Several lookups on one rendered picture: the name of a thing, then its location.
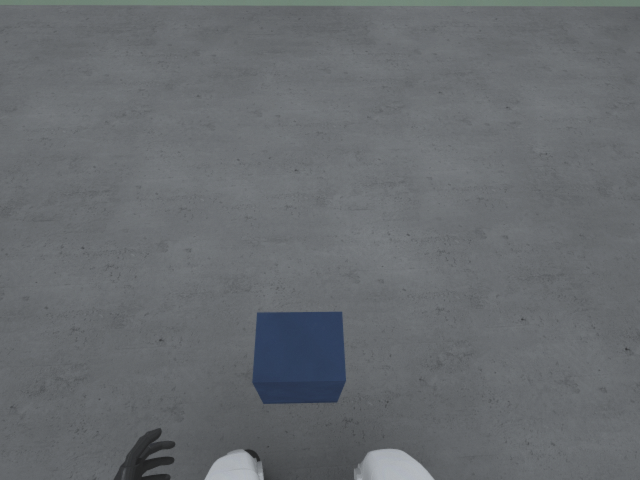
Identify robot right thigh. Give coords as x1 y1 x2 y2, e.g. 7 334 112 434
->
354 449 434 480

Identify left robot foot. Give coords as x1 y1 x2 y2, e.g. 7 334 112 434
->
245 449 260 462

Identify carton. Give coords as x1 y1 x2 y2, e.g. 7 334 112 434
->
252 312 346 404

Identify left robot hand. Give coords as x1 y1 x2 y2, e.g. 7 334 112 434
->
114 428 175 480

